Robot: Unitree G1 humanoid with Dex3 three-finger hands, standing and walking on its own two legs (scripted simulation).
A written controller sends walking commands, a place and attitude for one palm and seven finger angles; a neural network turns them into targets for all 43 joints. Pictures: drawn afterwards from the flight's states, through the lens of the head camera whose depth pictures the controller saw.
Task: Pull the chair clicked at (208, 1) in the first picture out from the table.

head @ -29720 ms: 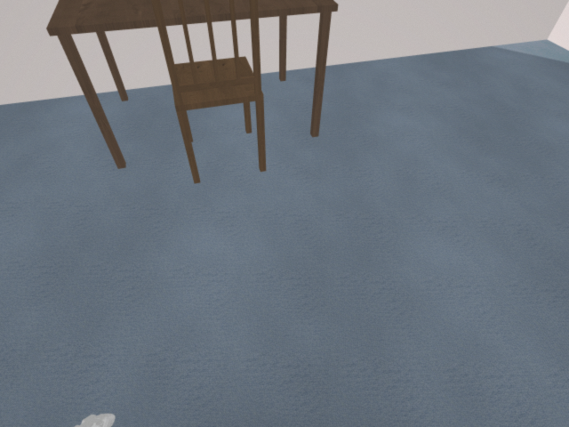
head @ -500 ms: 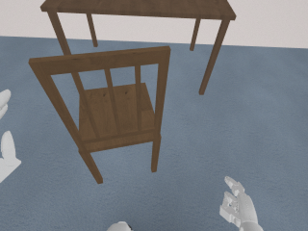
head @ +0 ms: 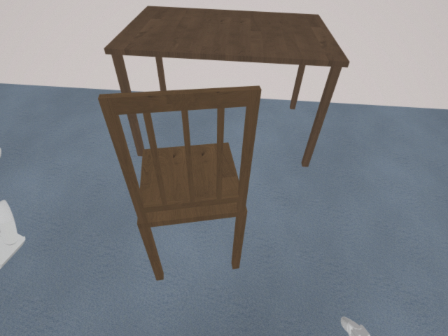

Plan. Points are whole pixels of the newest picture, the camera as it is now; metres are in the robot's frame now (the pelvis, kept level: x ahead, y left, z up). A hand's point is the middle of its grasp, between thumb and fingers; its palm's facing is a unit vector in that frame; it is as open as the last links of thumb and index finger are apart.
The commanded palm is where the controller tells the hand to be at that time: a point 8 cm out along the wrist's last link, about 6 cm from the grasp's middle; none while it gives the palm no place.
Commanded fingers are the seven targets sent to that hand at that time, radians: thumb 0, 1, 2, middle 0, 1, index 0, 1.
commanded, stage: stop stepping back and stand still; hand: left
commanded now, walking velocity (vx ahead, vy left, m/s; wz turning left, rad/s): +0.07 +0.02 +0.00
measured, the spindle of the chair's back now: (188, 161) +0.59 +0.13 -0.05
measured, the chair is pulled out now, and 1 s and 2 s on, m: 0.57 0.57 0.57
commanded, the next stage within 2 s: let the arm hang, fingers relaxed in 0.04 s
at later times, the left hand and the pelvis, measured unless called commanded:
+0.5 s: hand out of the picture +0.06 +0.18 -0.17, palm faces +0.09 -0.98 -0.16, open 6.7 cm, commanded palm none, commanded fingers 0.00 0.90 0.90 -0.20 -0.30 -0.20 -0.30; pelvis +0.00 +0.00 +0.00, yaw +2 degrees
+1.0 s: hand out of the picture +0.00 +0.15 -0.16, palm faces +0.05 -0.98 -0.18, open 7.3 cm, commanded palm none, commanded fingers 0.00 0.90 0.90 -0.20 -0.30 -0.20 -0.30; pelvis +0.01 -0.01 +0.01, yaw +1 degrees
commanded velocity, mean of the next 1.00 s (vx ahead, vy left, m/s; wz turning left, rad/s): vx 0.00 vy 0.00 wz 0.00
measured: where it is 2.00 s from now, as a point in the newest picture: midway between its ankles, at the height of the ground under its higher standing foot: outside the picture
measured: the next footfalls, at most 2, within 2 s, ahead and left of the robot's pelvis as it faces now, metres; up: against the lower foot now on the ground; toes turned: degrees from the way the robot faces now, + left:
none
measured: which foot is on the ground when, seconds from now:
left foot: down 0.00-1.00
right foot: down 0.00-1.00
